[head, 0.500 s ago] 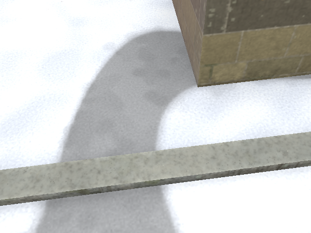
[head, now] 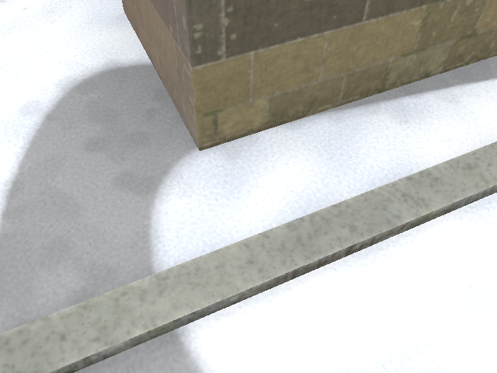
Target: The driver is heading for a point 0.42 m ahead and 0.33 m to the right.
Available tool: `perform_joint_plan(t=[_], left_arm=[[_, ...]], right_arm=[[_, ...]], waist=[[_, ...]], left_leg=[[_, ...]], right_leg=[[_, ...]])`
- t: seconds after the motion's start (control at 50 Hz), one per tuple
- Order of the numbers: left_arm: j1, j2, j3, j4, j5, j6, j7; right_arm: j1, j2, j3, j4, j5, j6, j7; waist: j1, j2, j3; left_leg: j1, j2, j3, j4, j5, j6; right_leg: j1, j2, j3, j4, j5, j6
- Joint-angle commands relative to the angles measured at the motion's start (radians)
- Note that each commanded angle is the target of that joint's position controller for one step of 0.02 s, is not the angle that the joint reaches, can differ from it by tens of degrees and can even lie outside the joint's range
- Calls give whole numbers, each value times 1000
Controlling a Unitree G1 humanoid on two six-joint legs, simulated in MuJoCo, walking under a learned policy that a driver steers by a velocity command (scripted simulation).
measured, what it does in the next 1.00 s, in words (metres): steps on the spot, turning right: right foot, then left foot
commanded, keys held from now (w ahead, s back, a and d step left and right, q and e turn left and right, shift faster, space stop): e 0.24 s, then s+e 0.40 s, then e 0.22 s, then w+e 0.14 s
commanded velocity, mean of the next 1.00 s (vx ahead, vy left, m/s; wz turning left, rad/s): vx -0.06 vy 0.00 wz -0.58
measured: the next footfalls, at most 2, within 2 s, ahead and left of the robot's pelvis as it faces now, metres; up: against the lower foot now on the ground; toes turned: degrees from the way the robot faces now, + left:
right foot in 0.12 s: +0.04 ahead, -0.14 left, +0.00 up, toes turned -6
left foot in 0.70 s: +0.02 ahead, +0.12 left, +0.00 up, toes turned -32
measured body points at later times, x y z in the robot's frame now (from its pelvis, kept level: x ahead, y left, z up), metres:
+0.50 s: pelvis -0.02 -0.03 +0.00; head +0.02 -0.07 +0.45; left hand +0.23 +0.19 -0.07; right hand +0.06 -0.35 -0.11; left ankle +0.03 +0.12 -0.67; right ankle +0.00 -0.14 -0.74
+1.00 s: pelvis -0.07 +0.06 +0.01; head -0.05 +0.08 +0.46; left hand +0.17 +0.28 -0.12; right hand -0.10 -0.23 -0.08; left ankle -0.02 +0.14 -0.74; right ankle -0.21 -0.04 -0.64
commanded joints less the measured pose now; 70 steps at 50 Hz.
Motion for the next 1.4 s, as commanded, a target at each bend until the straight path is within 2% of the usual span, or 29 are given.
perform_joint_plan(t=[0.02,0.1,0.12,0.14,0.16,0.18,0.22,0.38,0.58,0.64,0.68,0.7,0.72,0.74,0.76,0.78,0.82,0.86,0.96,1.02,1.2,1.24,1.26,1.28,1.3,1.32,1.34,1.38,1.4], left_arm=[[-12,63,10,-94,-1,-10,-19],[75,85,31,-73,5,-6,-29],[103,160,53,-78,7,-9,-16],[87,272,69,-116,22,-14,-5],[124,227,58,-115,53,-36,-11],[81,204,46,-109,53,-52,-12],[-29,147,29,-120,11,-55,-1],[-15,155,24,-110,15,-33,30],[-53,166,36,-105,10,-3,33],[-55,171,44,-96,-2,5,27],[-83,173,47,-101,-29,10,30],[-57,148,43,-97,-29,9,31],[37,95,34,-75,-3,5,24],[-3,168,64,-90,-3,-14,28],[2,227,83,-72,0,-18,31],[33,228,86,-37,0,-10,34],[84,168,71,1,3,16,41],[66,157,63,-15,-9,14,40],[3,138,42,-62,-12,-9,36],[4,114,29,-74,-6,-25,22],[104,71,4,-45,-12,-48,-37],[240,67,9,28,-15,-51,-38],[346,99,24,76,-18,-53,-32],[428,185,42,74,-16,-63,-20],[324,272,44,-8,5,-98,-31],[270,207,31,-11,9,-121,-39],[217,158,9,-15,8,-134,-40],[157,121,-9,-26,13,-135,-35],[161,114,-14,-25,19,-137,-28]], right_arm=[[-21,-192,-54,-57,12,-8,-1],[2,-175,-54,-28,40,-7,3],[41,-127,-43,-21,17,-7,9],[-3,-88,-24,-84,-26,-9,10],[-88,-137,-40,-95,-12,-15,2],[-88,-156,-48,-89,11,-11,-1],[-45,-162,-57,-53,3,0,-15],[-32,-115,-37,-43,14,10,-20],[0,-105,-32,-19,31,5,4],[39,-114,-38,-7,40,-2,20],[112,-118,-48,19,38,-4,27],[122,-150,-61,26,31,3,24],[90,-233,-75,0,8,15,17],[47,-251,-72,-28,-52,8,25],[-35,-215,-62,-58,-56,0,20],[-115,-161,-46,-72,-37,-3,15],[-142,-111,-22,-90,2,-1,-1],[-93,-98,-7,-95,1,5,-13],[102,-161,-23,-67,3,0,-34],[133,-190,-39,-56,13,-14,-29],[41,-242,-66,-57,54,-49,29],[15,-203,-56,-52,51,-40,34],[18,-140,-37,-54,33,-39,41],[-10,-53,-7,-81,0,-44,59],[-51,-82,-12,-146,25,-72,61],[-98,-164,-27,-152,67,-94,67],[-69,-198,-37,-135,68,-105,71],[-16,-198,-40,-82,18,-110,68],[-11,-192,-40,-65,16,-105,72]], waist=[[-8,198,-146],[42,148,-138],[28,-47,-132],[18,-337,-105],[103,-229,-174],[69,-164,-140],[19,-103,-115],[23,-101,-160],[39,-153,-187],[40,-174,-183],[-4,-159,-176],[5,-103,-155],[64,157,-149],[33,291,-97],[57,223,-65],[86,170,-35],[81,144,-14],[50,149,-3],[-52,208,-27],[-60,201,-6],[36,157,-2],[98,84,-22],[127,-34,-34],[143,-271,-27],[98,-241,4],[102,-134,61],[64,-131,98],[33,-110,72],[32,-107,56]], left_leg=[[138,261,-150,-94,341,217],[50,218,-70,62,165,97],[-118,134,35,273,-41,0],[-414,-19,54,538,-471,-89],[-424,-33,-113,710,-498,-84],[-432,-18,-145,758,-412,-68],[-430,-2,-160,727,-263,-67],[-348,-80,-182,658,-198,-114],[-143,-113,-220,375,-245,-104],[-58,-125,-206,224,-237,-89],[78,-127,-169,-5,-80,-55],[171,-45,-224,-85,-10,-19],[250,209,-459,-114,158,79],[60,374,-628,-161,295,247],[-2,356,-576,-188,201,262],[-35,256,-448,-171,105,192],[2,167,-323,-153,16,139],[44,149,-267,-156,31,165],[316,204,-332,-234,-322,174],[314,255,-343,-286,-385,188],[23,266,-138,-287,-365,171],[-89,213,-48,-138,-432,124],[-190,145,34,90,-438,80],[-441,46,96,573,-450,-1],[-679,-51,-67,719,-398,-5],[-722,18,-143,749,-297,20],[-729,45,-143,716,-177,31],[-624,74,-139,618,-15,10],[-586,69,-123,595,62,-1]], right_leg=[[76,1,-46,-124,18,-25],[308,53,-73,-451,223,-121],[449,-76,125,-533,465,-181],[509,-332,481,-548,739,-371],[456,-353,512,-578,667,-457],[424,-293,422,-579,590,-409],[388,-203,329,-567,502,-311],[408,-177,353,-491,824,-314],[399,-143,528,-492,739,-280],[397,-124,575,-507,685,-264],[312,-64,555,-511,438,-210],[200,11,501,-462,205,-164],[35,186,321,-225,-137,-105],[-85,246,255,45,-308,-47],[-68,178,243,237,-238,-30],[-47,173,230,314,-135,-31],[-76,183,216,448,-30,-10],[-103,175,160,515,8,18],[-225,79,79,235,37,54],[-195,20,40,119,-7,35],[229,-26,-93,-284,18,-120],[423,36,-158,-410,78,-154],[551,45,-103,-461,0,-182],[647,-179,279,-567,-164,-261],[579,-352,758,-755,-431,-439],[536,-370,740,-833,-507,-441],[530,-335,635,-810,-379,-399],[495,-226,415,-773,-100,-322],[493,-195,337,-777,17,-298]])
Keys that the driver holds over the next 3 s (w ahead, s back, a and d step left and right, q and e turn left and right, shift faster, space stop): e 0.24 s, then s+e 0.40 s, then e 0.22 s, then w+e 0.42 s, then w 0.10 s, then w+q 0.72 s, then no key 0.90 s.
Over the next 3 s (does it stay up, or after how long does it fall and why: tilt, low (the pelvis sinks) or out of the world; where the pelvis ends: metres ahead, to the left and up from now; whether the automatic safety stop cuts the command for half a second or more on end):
stays up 0.33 -0.46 -0.01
